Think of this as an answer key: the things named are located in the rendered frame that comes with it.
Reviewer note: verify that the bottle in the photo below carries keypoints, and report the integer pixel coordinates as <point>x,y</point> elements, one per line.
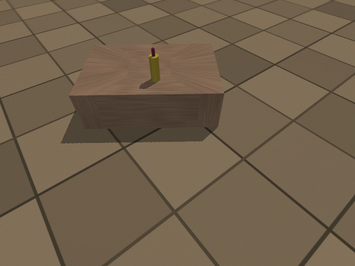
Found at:
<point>154,66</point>

